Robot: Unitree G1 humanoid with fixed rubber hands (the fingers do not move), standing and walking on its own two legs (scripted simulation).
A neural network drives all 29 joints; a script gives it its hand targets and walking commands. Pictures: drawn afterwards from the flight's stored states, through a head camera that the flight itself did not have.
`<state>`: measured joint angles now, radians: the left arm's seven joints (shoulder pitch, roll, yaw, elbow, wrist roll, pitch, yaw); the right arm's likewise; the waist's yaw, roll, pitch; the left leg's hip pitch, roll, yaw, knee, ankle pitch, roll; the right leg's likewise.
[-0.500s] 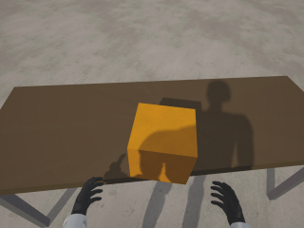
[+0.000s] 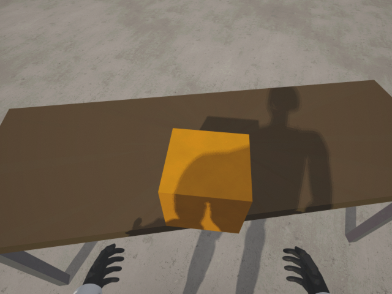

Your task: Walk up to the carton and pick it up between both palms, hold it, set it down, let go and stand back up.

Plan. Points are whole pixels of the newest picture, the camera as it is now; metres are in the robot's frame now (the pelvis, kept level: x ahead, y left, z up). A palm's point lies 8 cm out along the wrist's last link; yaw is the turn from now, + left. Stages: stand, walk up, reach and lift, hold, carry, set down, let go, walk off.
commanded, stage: set down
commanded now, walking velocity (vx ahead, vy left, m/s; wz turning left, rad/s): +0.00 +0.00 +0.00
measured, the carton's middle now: (206, 181) +0.38 +0.01 -0.06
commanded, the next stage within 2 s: let go in 0.18 s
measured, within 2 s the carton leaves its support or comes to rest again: neither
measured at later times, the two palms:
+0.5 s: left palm (100, 282) +0.15 +0.23 -0.09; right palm (321, 292) +0.14 -0.23 -0.08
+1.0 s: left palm out of the picture +0.08 +0.25 -0.12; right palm out of the picture +0.05 -0.24 -0.14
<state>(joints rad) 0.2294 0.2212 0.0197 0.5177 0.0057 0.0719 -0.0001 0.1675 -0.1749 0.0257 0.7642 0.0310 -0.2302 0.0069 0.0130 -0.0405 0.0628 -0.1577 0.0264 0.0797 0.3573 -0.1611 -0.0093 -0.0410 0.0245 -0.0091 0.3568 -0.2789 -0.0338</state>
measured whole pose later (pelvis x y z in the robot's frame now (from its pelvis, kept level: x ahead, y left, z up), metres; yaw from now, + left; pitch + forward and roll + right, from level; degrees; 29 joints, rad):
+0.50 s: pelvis -0.01 +0.00 +0.00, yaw +0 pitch -2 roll +1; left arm 0.19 0.21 0.03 0.53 0.01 0.10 0.00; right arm 0.15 -0.18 0.00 0.78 0.00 -0.23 0.02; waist 0.00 -0.05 0.07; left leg -0.19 0.03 0.08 0.38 -0.16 -0.01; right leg -0.08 0.03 -0.01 0.39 -0.28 -0.04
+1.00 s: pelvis -0.01 +0.01 -0.02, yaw -2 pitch +0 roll +0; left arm 0.33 0.20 0.01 0.67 0.02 0.02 0.00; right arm 0.26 -0.22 -0.04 0.84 -0.03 0.05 0.01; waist 0.00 0.02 -0.03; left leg -0.32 0.06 0.10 0.59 -0.27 0.00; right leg -0.21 0.05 0.02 0.57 -0.36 -0.03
